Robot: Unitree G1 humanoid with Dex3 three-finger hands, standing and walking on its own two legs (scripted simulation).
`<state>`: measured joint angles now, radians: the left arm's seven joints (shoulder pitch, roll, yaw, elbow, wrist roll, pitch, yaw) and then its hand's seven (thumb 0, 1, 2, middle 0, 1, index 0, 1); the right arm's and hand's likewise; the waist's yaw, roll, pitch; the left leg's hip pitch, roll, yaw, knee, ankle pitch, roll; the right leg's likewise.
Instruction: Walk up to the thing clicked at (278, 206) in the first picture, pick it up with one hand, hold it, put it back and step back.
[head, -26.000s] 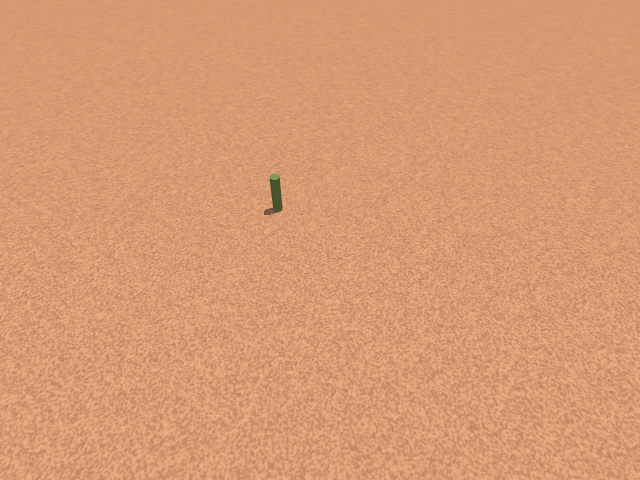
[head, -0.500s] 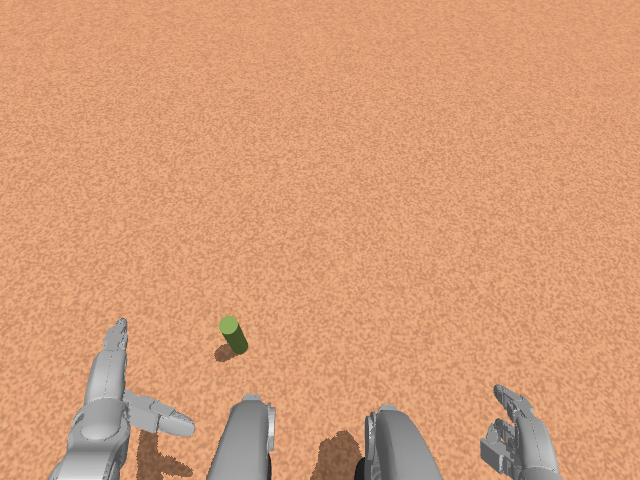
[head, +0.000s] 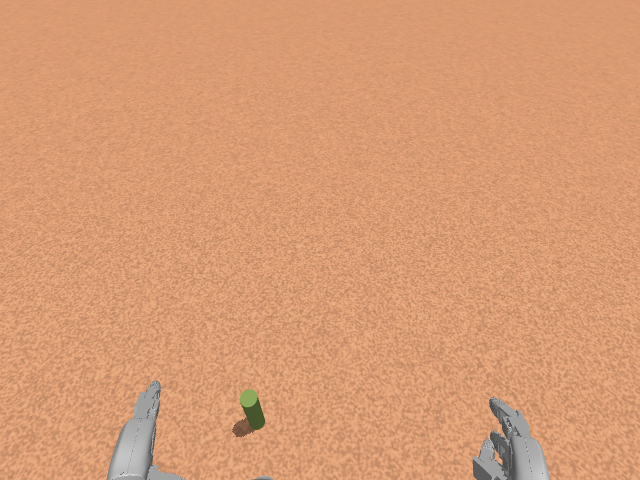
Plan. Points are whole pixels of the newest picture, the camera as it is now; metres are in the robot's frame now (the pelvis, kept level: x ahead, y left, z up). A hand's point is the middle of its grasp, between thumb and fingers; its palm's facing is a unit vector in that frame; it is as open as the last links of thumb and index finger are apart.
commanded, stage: home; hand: left
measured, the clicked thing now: (253, 410) +0.40 +0.20 -0.62
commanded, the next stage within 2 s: stand in 1.56 s
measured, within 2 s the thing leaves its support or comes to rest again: neither
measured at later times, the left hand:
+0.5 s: hand (192, 473) +0.15 +0.17 -0.05, palm faces +0.10 -0.95 -0.29, open 17.6 cm
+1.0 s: hand (195, 473) +0.15 +0.16 -0.05, palm faces +0.10 -0.95 -0.28, open 17.6 cm
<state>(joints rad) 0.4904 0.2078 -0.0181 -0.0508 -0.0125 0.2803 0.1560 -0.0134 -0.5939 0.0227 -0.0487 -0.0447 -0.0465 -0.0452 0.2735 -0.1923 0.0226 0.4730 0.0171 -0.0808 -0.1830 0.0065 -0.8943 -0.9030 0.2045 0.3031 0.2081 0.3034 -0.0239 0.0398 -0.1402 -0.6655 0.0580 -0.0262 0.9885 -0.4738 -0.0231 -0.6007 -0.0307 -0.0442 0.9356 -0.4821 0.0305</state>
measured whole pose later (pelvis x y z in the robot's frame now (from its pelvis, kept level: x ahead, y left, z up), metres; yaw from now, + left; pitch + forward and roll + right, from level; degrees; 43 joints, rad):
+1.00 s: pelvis -0.02 -0.01 +0.00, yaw +0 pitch +6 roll -1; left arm 0.46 0.20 -0.01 0.01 -0.01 0.25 0.13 -0.01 -0.57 0.04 -0.05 -0.05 -0.05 -0.05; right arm 0.27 -0.21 0.02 0.52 0.01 -0.14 -0.18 0.01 -0.90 -0.90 0.20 0.30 0.21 0.30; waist -0.02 0.03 -0.10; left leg -0.63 0.06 -0.03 0.94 -0.42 -0.04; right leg -0.58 -0.02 -0.05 0.92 -0.45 0.01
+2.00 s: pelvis -0.01 -0.01 +0.01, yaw +0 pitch +5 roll -1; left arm 0.40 0.22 -0.02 0.11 0.04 0.18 0.11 -0.01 0.11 0.66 -0.19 -0.27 -0.19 -0.27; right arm 0.25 -0.21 0.01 0.58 -0.05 -0.12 -0.15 0.01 -0.90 -0.90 0.20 0.30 0.21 0.30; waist -0.01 0.02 -0.06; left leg -0.58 0.05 -0.02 0.93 -0.44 -0.03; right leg -0.53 -0.03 -0.04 0.90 -0.46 0.02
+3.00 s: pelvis -0.02 +0.00 +0.06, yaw +1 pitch -3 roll +0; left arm 0.15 0.33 0.00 1.15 0.03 0.00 0.01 0.00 0.90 0.90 -0.20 -0.30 -0.20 -0.30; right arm 0.15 -0.33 -0.02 1.14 -0.02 0.01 0.00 0.00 -0.90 -0.90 0.20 0.30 0.21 0.30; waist 0.01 0.02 0.06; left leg -0.17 0.02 -0.01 0.39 -0.16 -0.02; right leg -0.12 -0.05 -0.05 0.38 -0.20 0.03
